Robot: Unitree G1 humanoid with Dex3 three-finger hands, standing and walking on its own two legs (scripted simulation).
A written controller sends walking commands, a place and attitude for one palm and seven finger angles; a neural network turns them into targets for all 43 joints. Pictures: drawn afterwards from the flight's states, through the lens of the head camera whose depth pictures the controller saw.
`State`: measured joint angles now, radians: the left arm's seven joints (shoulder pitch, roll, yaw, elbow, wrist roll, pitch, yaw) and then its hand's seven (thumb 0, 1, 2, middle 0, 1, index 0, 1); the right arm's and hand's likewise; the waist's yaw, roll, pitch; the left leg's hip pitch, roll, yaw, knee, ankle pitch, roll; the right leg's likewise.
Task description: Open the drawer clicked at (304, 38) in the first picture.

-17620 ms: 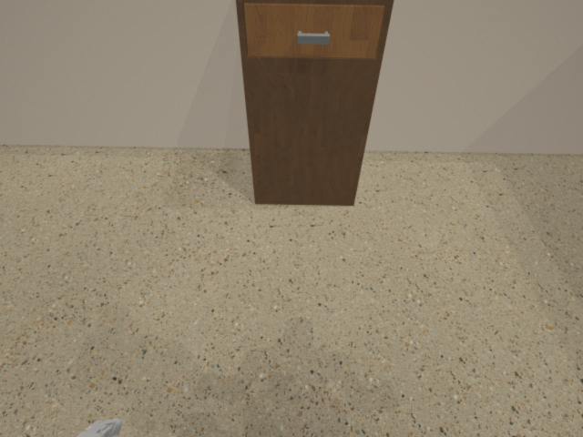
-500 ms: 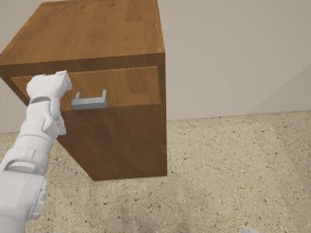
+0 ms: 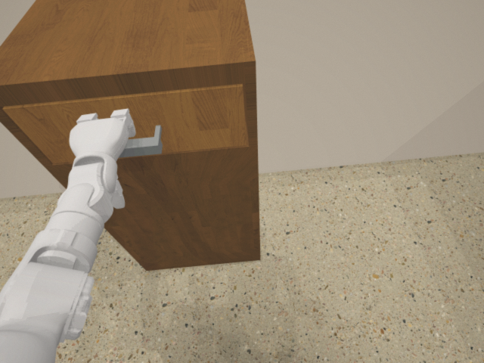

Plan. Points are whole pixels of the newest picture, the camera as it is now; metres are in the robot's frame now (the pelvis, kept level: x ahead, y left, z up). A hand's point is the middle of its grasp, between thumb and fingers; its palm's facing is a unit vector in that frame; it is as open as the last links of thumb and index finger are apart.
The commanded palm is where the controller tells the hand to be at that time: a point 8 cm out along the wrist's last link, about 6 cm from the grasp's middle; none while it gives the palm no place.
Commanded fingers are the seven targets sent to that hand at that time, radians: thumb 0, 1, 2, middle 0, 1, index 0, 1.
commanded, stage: lower the fingers behind the handle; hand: left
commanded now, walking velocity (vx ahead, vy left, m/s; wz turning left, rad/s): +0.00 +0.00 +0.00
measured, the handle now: (135, 139) +0.52 +0.22 +0.05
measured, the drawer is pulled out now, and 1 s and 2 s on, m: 0.00 0.00 0.00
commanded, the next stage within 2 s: lift the fingers back up to retry in 1.04 s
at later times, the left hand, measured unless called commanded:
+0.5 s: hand (118, 164) +0.45 +0.24 +0.06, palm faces +0.01 +0.01 -1.00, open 14.0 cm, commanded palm +0.43 +0.23 +0.10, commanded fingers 0.00 -0.50 0.30 -0.30 -1.20 -0.30 -1.20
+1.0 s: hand (117, 164) +0.45 +0.24 +0.06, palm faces +0.00 +0.01 -1.00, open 13.9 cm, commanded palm +0.43 +0.24 +0.09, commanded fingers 0.00 -0.50 0.30 -0.30 -1.20 -0.30 -1.20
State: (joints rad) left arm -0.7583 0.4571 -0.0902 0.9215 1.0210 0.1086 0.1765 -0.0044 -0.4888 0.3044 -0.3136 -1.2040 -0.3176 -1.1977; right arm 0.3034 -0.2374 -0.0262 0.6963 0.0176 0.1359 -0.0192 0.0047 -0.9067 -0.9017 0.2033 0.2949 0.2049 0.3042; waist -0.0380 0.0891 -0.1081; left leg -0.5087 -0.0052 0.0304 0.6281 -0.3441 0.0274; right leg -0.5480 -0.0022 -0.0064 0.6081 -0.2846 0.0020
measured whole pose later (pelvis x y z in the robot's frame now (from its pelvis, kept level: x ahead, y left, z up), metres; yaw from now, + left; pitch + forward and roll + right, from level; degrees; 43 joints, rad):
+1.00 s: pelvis +0.00 +0.00 -0.01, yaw +0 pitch +15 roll -1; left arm -0.75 0.50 -0.06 0.92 1.06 -0.05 0.24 0.00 -0.49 0.30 -0.22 -1.29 -0.31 -1.19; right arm 0.34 -0.28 -0.04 0.67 0.02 0.12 -0.04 0.00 -0.91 -0.90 0.20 0.29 0.21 0.30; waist -0.04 0.05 -0.12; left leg -0.59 0.01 0.03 0.71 -0.38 0.02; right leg -0.63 0.01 -0.01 0.68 -0.31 0.00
